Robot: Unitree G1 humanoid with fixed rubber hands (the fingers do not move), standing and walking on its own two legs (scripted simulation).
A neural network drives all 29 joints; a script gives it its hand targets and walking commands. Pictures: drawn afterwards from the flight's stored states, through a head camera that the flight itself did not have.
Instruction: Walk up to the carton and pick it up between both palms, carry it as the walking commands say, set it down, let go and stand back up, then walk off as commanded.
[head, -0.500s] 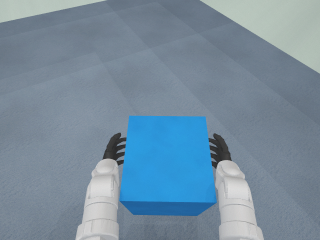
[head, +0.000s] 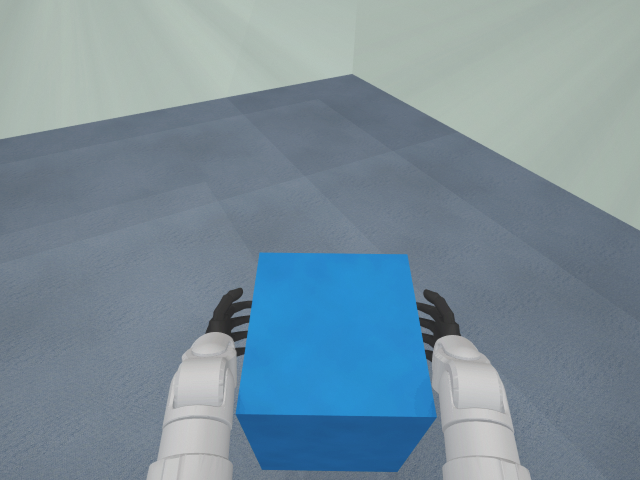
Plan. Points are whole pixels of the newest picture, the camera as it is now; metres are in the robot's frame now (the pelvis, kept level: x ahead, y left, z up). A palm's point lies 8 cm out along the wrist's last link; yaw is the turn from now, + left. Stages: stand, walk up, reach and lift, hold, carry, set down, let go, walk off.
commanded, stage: reach and lift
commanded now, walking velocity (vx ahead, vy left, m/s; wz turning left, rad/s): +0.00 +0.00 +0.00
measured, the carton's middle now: (331, 366) +0.31 +0.00 -0.02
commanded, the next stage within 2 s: hold in 1.08 s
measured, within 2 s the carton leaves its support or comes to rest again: neither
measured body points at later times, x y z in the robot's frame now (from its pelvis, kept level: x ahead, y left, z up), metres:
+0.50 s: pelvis +0.00 +0.00 +0.00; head -0.04 +0.00 +0.45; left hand +0.31 +0.14 +0.04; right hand +0.31 -0.15 +0.04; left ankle +0.02 +0.13 -0.75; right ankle +0.01 -0.13 -0.75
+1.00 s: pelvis +0.00 +0.00 +0.00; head -0.04 +0.00 +0.45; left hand +0.30 +0.14 +0.04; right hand +0.30 -0.15 +0.04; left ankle +0.02 +0.13 -0.75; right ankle +0.01 -0.13 -0.75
